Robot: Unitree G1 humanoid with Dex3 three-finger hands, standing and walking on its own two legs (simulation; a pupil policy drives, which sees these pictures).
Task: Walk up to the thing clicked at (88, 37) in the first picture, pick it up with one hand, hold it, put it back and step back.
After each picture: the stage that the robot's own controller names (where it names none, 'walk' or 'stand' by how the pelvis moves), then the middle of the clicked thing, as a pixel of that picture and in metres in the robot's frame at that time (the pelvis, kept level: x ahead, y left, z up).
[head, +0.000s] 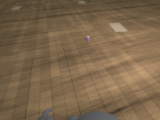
stand; (88, 38) +2.04 +0.14 -0.72
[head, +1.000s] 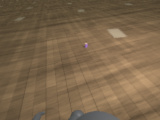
walk; (86, 45) +1.91 +0.30 -0.71
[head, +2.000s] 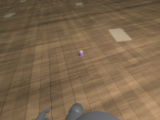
walk; (81, 53) +1.35 +0.32 -0.72
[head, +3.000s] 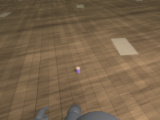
walk; (78, 69) +0.90 +0.27 -0.72
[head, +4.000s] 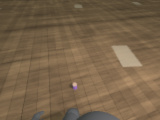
walk; (74, 86) +0.56 +0.20 -0.69
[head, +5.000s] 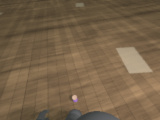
stand; (74, 98) +0.36 +0.21 -0.70
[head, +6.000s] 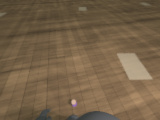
stand; (74, 103) +0.33 +0.19 -0.72
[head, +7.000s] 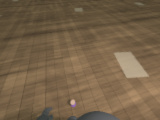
stand; (73, 103) +0.34 +0.21 -0.73
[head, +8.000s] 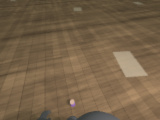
stand; (72, 103) +0.34 +0.22 -0.73
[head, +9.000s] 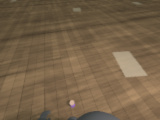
stand; (72, 103) +0.33 +0.22 -0.73
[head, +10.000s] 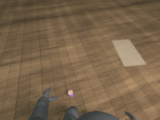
go down; (70, 93) +0.35 +0.22 -0.69
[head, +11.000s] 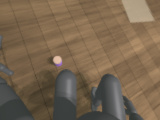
go down; (58, 61) +0.40 +0.26 -0.28
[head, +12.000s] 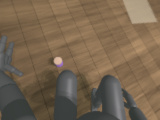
close in; (58, 62) +0.40 +0.27 -0.28
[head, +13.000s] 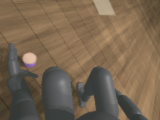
close in; (30, 60) +0.38 +0.30 -0.21
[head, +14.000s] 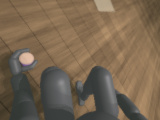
close; (27, 60) +0.37 +0.30 -0.22
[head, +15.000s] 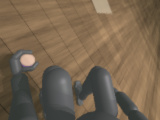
lift; (27, 61) +0.36 +0.30 -0.22
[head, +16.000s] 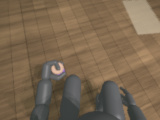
lift; (59, 70) +0.31 +0.24 -0.04
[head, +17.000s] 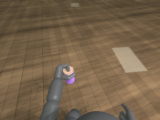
hold; (69, 75) +0.33 +0.17 +0.03
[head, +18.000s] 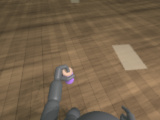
hold; (68, 75) +0.33 +0.17 +0.00
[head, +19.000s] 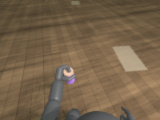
hold; (69, 75) +0.33 +0.17 +0.01
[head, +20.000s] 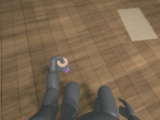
crouch; (63, 65) +0.39 +0.21 -0.08
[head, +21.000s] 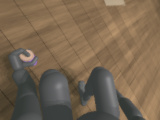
lower; (29, 58) +0.38 +0.30 -0.22
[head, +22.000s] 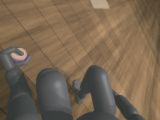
lower; (20, 57) +0.39 +0.31 -0.22
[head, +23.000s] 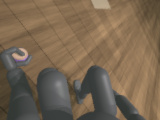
lower; (21, 57) +0.39 +0.31 -0.22
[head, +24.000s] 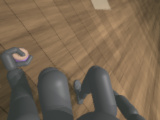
lower; (22, 57) +0.39 +0.31 -0.22
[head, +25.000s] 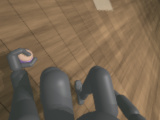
loosen; (26, 58) +0.38 +0.30 -0.22
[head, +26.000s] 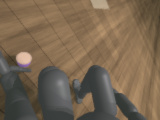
withdraw; (24, 60) +0.37 +0.29 -0.22
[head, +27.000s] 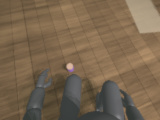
walk; (70, 67) +0.41 +0.23 -0.38
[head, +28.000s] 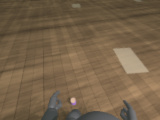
stand; (73, 101) +0.34 +0.18 -0.66
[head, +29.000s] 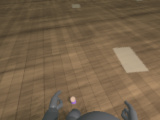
stand; (73, 100) +0.35 +0.20 -0.67
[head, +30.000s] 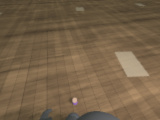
stand; (74, 101) +0.36 +0.18 -0.71
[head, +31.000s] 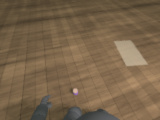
walk; (75, 91) +0.39 +0.16 -0.70
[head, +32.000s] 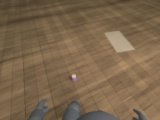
walk; (74, 77) +0.59 +0.23 -0.69
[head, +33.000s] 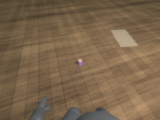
stand; (80, 62) +0.93 +0.21 -0.69
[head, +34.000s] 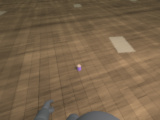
stand; (79, 67) +0.95 +0.23 -0.71
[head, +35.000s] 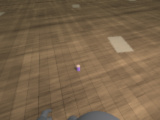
stand; (78, 67) +0.96 +0.24 -0.73
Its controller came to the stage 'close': yes
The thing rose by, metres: 0.71
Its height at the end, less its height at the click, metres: +0.00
